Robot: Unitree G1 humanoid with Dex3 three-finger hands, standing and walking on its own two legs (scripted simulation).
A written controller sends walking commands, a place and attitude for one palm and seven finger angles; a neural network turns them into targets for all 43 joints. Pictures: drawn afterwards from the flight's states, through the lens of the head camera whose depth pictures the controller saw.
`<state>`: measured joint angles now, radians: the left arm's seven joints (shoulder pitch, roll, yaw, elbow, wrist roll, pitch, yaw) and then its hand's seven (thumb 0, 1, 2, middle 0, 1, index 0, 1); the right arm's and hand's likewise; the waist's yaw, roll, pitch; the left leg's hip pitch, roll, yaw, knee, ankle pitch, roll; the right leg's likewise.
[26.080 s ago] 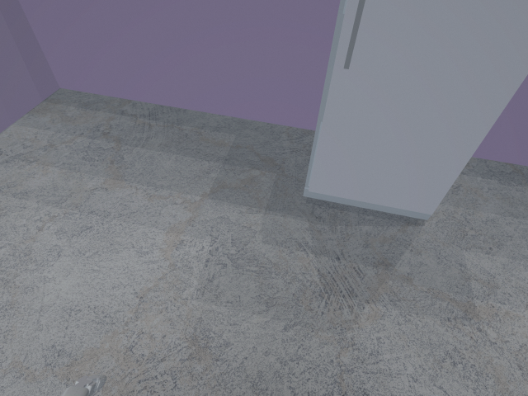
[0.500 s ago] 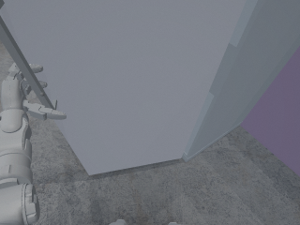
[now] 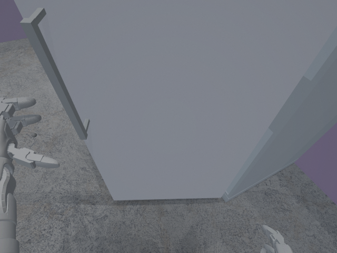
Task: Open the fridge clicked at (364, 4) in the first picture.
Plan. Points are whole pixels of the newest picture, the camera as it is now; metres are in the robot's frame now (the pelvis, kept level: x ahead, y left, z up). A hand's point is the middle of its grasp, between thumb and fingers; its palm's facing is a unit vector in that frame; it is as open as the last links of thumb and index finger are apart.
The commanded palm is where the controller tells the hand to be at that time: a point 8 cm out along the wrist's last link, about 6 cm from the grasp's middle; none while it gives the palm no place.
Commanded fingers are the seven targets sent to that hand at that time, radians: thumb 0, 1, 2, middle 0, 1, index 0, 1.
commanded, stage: slip the hand off the handle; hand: left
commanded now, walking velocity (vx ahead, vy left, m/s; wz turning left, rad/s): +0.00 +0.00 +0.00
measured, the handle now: (66, 88) +0.41 +0.28 +0.16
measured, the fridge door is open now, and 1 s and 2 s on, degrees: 64 64 64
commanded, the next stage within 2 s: draw the hand back to the body in 1.10 s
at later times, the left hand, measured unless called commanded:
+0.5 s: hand (26, 165) +0.24 +0.31 +0.11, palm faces +0.39 -0.90 -0.22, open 14.6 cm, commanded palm +0.20 +0.34 +0.12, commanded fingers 0.00 -0.55 0.20 -0.25 -1.15 -0.25 -1.15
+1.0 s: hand (19, 193) +0.19 +0.30 +0.11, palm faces +0.42 -0.88 -0.23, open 14.6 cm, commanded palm +0.16 +0.33 +0.12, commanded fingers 0.00 -0.55 0.20 -0.25 -1.15 -0.25 -1.15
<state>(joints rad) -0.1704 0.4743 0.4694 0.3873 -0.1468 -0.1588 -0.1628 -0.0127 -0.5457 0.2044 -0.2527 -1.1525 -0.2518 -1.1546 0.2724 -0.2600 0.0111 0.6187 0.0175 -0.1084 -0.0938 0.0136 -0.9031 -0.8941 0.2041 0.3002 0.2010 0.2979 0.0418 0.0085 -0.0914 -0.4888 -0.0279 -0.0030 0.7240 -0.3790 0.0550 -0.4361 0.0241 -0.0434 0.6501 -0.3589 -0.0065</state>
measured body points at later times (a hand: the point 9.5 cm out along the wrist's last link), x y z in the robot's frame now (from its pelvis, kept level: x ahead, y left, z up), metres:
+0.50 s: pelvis -0.03 +0.00 +0.00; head -0.02 +0.01 +0.45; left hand +0.21 +0.35 +0.12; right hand +0.13 -0.24 -0.09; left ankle -0.01 +0.08 -0.72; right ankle -0.02 -0.12 -0.72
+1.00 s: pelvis -0.03 -0.04 +0.00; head -0.03 -0.04 +0.45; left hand +0.16 +0.34 +0.12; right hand +0.15 -0.27 -0.08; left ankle -0.01 +0.08 -0.72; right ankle -0.02 -0.12 -0.72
